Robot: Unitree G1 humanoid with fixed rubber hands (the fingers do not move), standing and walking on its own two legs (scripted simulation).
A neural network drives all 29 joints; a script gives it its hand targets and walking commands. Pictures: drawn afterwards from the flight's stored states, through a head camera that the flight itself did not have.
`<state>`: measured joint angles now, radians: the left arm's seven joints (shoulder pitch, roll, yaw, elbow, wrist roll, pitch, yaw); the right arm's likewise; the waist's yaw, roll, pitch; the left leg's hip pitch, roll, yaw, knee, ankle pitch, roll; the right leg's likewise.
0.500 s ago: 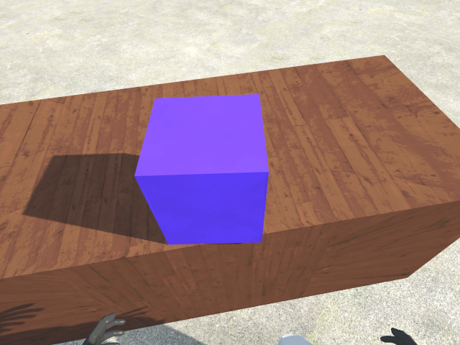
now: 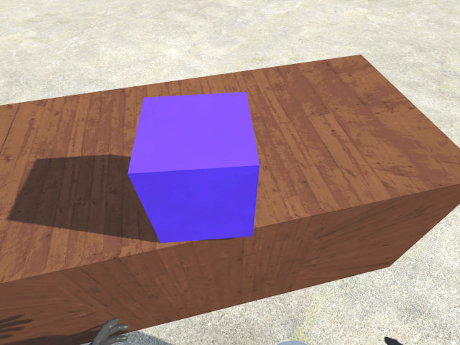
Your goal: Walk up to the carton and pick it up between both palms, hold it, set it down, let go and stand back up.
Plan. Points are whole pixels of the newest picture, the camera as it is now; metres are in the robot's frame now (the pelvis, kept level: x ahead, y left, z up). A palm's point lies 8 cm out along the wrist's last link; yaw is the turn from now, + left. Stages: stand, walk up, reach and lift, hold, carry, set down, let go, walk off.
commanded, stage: walk up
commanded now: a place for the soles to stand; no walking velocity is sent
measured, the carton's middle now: (201, 171) +0.45 +0.09 +0.00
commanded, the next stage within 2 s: reach and lift in 0.36 s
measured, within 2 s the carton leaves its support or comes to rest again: neither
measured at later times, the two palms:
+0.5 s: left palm out of the picture +0.13 +0.25 -0.11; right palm out of the picture +0.11 -0.28 -0.11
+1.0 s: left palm (92, 328) +0.16 +0.26 -0.06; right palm (373, 329) +0.16 -0.21 -0.06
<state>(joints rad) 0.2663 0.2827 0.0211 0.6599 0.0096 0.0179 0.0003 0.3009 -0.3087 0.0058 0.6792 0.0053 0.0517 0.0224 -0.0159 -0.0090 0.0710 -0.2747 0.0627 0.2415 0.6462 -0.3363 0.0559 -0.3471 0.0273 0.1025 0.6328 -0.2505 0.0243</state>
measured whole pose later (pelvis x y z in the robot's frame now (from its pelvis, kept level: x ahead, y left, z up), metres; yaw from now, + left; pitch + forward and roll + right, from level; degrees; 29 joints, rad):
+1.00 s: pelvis +0.02 -0.01 +0.02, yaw +6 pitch -5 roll +0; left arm 0.16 0.31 0.05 0.54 -0.02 0.08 -0.04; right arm 0.27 -0.09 -0.02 0.67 0.02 -0.23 -0.04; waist -0.01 -0.04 0.12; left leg -0.11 0.03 0.13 0.44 -0.24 0.03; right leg -0.11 0.01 -0.02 0.42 -0.22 -0.01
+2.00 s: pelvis +0.03 +0.00 +0.01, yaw +10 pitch -2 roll -2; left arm 0.07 0.35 -0.06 0.62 -0.25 -0.38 -0.11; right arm 0.06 0.00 0.03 0.71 0.18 -0.50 -0.14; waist 0.02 -0.03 0.06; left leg -0.24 0.02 0.07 0.59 -0.32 0.04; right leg -0.18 0.00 -0.08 0.50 -0.28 0.00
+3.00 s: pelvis +0.02 -0.02 +0.02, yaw +9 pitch -1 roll -1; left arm -0.56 0.39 0.07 0.72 -0.23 0.16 -0.10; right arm -0.44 -0.10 0.01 0.56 0.26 0.10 -0.26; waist -0.02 -0.05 0.03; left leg -0.20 0.02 0.09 0.41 -0.21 0.02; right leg -0.16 0.01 -0.06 0.35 -0.18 -0.01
